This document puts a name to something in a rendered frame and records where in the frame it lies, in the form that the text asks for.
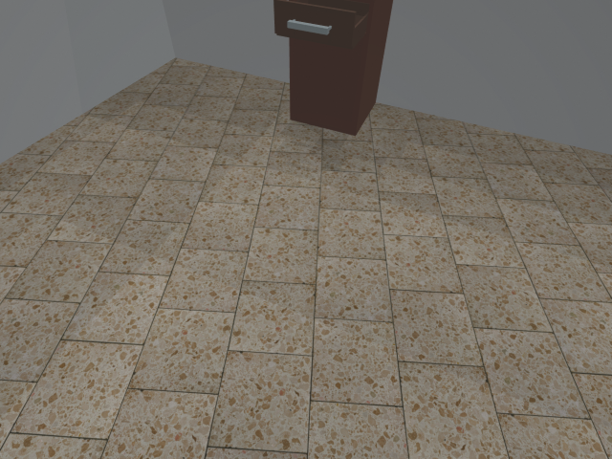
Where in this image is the cabinet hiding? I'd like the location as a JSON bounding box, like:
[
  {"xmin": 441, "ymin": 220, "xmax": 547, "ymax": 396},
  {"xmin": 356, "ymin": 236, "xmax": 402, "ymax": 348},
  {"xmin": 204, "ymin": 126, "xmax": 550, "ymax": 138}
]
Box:
[{"xmin": 289, "ymin": 0, "xmax": 393, "ymax": 136}]

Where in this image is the handle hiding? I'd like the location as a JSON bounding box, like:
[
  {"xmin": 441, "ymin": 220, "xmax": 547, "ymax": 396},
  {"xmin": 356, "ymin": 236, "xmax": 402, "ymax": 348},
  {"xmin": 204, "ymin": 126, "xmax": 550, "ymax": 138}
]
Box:
[{"xmin": 287, "ymin": 19, "xmax": 332, "ymax": 35}]

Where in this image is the drawer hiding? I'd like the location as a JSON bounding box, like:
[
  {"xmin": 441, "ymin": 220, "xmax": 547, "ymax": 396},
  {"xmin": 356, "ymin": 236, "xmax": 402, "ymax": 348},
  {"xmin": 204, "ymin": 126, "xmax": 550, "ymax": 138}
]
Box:
[{"xmin": 273, "ymin": 0, "xmax": 370, "ymax": 50}]

